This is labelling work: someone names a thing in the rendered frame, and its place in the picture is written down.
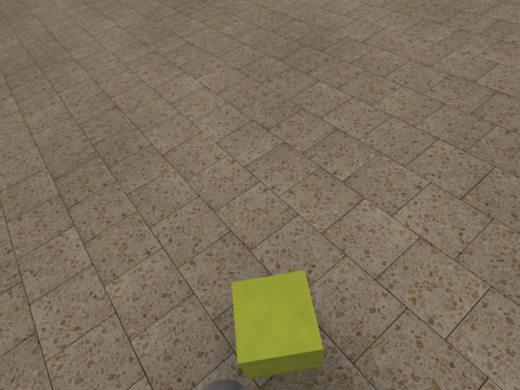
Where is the carton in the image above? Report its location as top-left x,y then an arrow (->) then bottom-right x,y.
232,270 -> 323,379

